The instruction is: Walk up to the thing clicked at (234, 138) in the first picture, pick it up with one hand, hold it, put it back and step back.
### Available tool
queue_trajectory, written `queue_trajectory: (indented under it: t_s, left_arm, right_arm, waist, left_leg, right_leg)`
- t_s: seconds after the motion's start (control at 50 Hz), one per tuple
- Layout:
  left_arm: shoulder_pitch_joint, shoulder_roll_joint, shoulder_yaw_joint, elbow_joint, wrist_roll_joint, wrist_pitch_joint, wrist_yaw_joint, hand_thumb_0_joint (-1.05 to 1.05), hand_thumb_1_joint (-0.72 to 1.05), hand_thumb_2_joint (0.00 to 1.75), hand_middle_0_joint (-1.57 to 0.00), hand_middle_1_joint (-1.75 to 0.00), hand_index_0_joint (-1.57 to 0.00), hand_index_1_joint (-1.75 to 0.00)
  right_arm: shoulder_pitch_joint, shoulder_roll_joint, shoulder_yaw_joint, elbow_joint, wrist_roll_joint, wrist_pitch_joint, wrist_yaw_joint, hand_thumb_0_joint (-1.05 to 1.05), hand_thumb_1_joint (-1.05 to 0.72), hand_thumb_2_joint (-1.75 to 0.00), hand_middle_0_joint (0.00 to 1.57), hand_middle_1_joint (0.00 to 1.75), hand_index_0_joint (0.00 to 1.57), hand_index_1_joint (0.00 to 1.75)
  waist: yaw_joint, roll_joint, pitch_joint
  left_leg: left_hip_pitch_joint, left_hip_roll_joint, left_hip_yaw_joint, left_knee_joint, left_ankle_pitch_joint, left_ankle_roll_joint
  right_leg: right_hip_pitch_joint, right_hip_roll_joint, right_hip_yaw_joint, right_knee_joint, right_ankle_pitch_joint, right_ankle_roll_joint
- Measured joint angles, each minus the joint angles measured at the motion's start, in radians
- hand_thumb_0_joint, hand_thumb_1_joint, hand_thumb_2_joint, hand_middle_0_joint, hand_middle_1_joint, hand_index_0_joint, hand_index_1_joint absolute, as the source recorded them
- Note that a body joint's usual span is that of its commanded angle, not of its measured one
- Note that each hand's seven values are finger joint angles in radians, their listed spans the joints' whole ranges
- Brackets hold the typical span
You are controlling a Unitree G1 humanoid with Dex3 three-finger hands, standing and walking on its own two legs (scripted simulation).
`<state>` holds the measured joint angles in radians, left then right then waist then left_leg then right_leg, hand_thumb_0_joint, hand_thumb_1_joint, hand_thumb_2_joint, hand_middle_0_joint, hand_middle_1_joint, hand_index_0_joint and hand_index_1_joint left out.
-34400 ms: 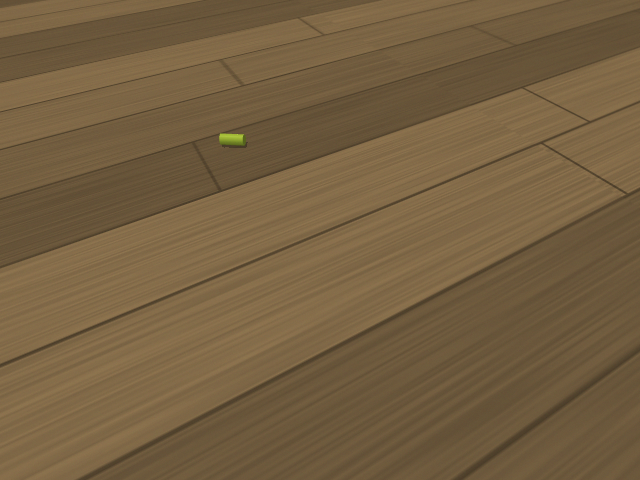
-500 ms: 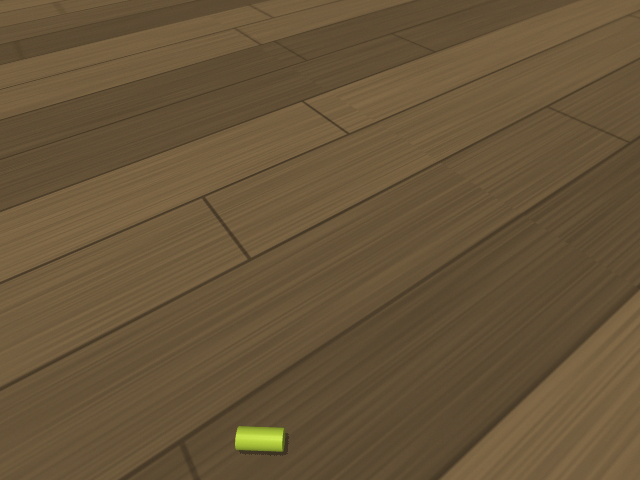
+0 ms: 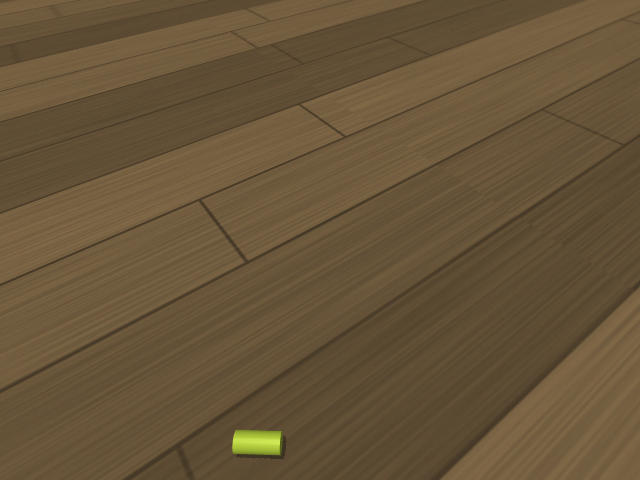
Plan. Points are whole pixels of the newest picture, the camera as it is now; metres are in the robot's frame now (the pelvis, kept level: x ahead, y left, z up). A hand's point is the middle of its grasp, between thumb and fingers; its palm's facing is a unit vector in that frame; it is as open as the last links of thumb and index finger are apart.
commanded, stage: stand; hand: left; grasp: from above
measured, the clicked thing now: (258, 442) +0.39 +0.23 -0.75
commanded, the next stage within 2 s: step back in 0.20 s
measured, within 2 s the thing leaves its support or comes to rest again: neither
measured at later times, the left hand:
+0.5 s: hand out of the picture +0.07 +0.28 -0.17, palm faces -0.03 -0.91 -0.41, open 7.3 cm
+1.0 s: hand out of the picture -0.06 +0.23 -0.15, palm faces +0.02 -0.90 -0.43, open 7.3 cm
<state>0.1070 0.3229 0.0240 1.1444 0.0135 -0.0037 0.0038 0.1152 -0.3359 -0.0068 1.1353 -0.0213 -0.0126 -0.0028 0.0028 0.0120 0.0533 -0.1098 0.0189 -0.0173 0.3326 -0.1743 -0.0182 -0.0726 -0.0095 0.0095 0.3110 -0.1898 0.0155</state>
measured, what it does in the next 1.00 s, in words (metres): walks backwards: right foot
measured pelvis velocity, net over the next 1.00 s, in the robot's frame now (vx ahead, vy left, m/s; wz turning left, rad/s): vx -0.15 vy -0.03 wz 0.01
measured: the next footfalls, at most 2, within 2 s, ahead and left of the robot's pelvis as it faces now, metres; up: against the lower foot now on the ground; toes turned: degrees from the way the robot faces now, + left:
right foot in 0.68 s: -0.08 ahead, -0.13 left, +0.00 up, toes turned +0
left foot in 1.12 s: -0.17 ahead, +0.10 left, +0.00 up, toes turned +0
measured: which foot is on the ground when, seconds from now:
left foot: down 0.00-0.70, up 0.72-1.00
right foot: down 0.00-0.44, up 0.46-0.66, down 0.68-1.00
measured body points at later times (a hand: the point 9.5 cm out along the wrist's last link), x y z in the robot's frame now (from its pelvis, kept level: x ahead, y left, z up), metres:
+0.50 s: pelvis -0.05 +0.01 -0.02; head +0.01 +0.01 +0.42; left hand +0.07 +0.33 -0.14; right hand +0.05 -0.31 -0.14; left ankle +0.01 +0.13 -0.75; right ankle -0.03 -0.12 -0.73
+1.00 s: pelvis -0.15 -0.03 -0.02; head -0.08 -0.05 +0.42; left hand -0.06 +0.28 -0.12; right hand -0.07 -0.34 -0.16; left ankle -0.18 +0.10 -0.70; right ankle -0.12 -0.13 -0.75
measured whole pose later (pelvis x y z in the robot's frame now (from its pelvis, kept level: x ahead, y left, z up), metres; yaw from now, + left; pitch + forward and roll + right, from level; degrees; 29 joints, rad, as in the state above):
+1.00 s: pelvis -0.15 -0.03 -0.02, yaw +0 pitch -1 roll +1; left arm 0.17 0.32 0.06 0.80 0.02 0.02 0.03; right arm 0.17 -0.41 -0.04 0.92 -0.01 0.07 -0.03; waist 0.03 0.05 0.19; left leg -0.38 -0.09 -0.11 0.98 -0.51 -0.02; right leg -0.31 0.00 -0.01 0.60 -0.26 -0.04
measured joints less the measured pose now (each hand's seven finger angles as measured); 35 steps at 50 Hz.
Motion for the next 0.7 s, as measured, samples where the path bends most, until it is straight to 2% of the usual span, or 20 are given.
queue_trajectory:
  t_s: [0.2, 0.36, 0.42, 0.46, 0.52, 0.58, 0.64, 0.68, 0.7]
  left_arm:
    - [0.007, 0.004, -0.004, 0.000, -0.001, 0.000, -0.002, 0.01, 0.91, 0.90, -0.20, -0.30, -0.20, -0.30]
    - [-0.011, 0.038, 0.019, -0.113, -0.018, 0.023, 0.008, 0.01, 0.91, 0.90, -0.20, -0.30, -0.21, -0.30]
    - [-0.024, 0.057, 0.022, -0.154, -0.016, 0.036, 0.009, 0.01, 0.91, 0.90, -0.20, -0.30, -0.21, -0.30]
    - [-0.034, 0.073, 0.025, -0.177, -0.012, 0.044, 0.010, 0.01, 0.91, 0.90, -0.20, -0.30, -0.21, -0.30]
    - [-0.044, 0.089, 0.033, -0.200, -0.005, 0.057, 0.015, 0.01, 0.91, 0.90, -0.20, -0.30, -0.20, -0.30]
    - [-0.030, 0.091, 0.041, -0.223, -0.010, 0.056, 0.013, 0.01, 0.91, 0.90, -0.20, -0.29, -0.20, -0.30]
    - [0.002, 0.077, 0.046, -0.242, -0.006, 0.047, 0.006, 0.01, 0.91, 0.90, -0.20, -0.29, -0.20, -0.30]
    - [0.028, 0.068, 0.048, -0.243, 0.003, 0.036, 0.004, 0.01, 0.91, 0.90, -0.20, -0.29, -0.20, -0.30]
    - [0.033, 0.052, 0.050, -0.235, 0.011, 0.031, 0.007, 0.01, 0.91, 0.90, -0.20, -0.29, -0.20, -0.30]
  right_arm:
    - [0.009, -0.002, 0.000, 0.004, 0.001, 0.001, 0.002, 0.00, -0.91, -0.89, 0.20, 0.30, 0.20, 0.30]
    - [-0.039, -0.037, -0.030, -0.076, 0.019, 0.037, 0.012, 0.00, -0.91, -0.89, 0.20, 0.30, 0.20, 0.30]
    - [-0.044, -0.053, -0.040, -0.106, 0.018, 0.047, 0.013, 0.00, -0.91, -0.89, 0.20, 0.30, 0.20, 0.30]
    - [-0.046, -0.056, -0.046, -0.126, 0.013, 0.050, 0.016, 0.00, -0.91, -0.89, 0.20, 0.30, 0.20, 0.30]
    - [-0.046, -0.050, -0.050, -0.158, -0.002, 0.047, 0.018, 0.00, -0.91, -0.89, 0.20, 0.30, 0.20, 0.30]
    - [-0.041, -0.046, -0.047, -0.189, -0.013, 0.046, 0.009, 0.00, -0.91, -0.89, 0.20, 0.30, 0.20, 0.30]
    - [-0.042, -0.051, -0.044, -0.215, -0.017, 0.049, 0.004, 0.00, -0.91, -0.89, 0.20, 0.30, 0.21, 0.30]
    - [-0.045, -0.058, -0.040, -0.229, -0.012, 0.055, 0.004, 0.00, -0.91, -0.89, 0.20, 0.30, 0.21, 0.30]
    - [-0.052, -0.068, -0.041, -0.230, -0.006, 0.058, 0.003, 0.00, -0.91, -0.89, 0.20, 0.30, 0.21, 0.30]
  waist:
    - [-0.001, 0.000, 0.003]
    - [-0.011, 0.005, 0.076]
    - [-0.010, -0.005, 0.092]
    - [-0.007, -0.020, 0.102]
    - [-0.014, -0.019, 0.115]
    - [-0.009, -0.013, 0.112]
    - [0.003, 0.000, 0.109]
    - [0.010, 0.009, 0.105]
    - [0.006, 0.042, 0.117]
  left_leg:
    - [-0.004, 0.000, -0.001, 0.000, 0.000, 0.000]
    - [-0.147, 0.004, -0.005, 0.182, -0.056, 0.010]
    - [-0.193, -0.006, 0.001, 0.246, -0.074, 0.017]
    - [-0.215, -0.014, 0.013, 0.273, -0.079, 0.024]
    - [-0.241, -0.002, 0.007, 0.285, -0.065, 0.029]
    - [-0.264, 0.015, 0.010, 0.275, -0.041, 0.029]
    - [-0.290, 0.032, 0.021, 0.287, -0.029, 0.015]
    - [-0.318, 0.044, 0.027, 0.328, -0.038, -0.003]
    - [-0.332, 0.064, 0.009, 0.360, -0.047, -0.003]
  right_leg:
    - [-0.004, 0.000, -0.001, 0.002, -0.001, 0.000]
    - [-0.138, 0.007, -0.002, 0.164, -0.048, -0.006]
    - [-0.194, -0.002, 0.006, 0.247, -0.075, -0.004]
    - [-0.239, -0.004, 0.021, 0.325, -0.098, -0.022]
    - [-0.321, 0.061, 0.066, 0.600, -0.298, -0.042]
    - [-0.348, 0.090, 0.072, 0.745, -0.344, -0.046]
    - [-0.277, 0.064, 0.051, 0.610, -0.334, -0.030]
    - [-0.191, 0.044, 0.039, 0.395, -0.231, -0.024]
    - [-0.173, 0.064, 0.023, 0.361, -0.205, -0.031]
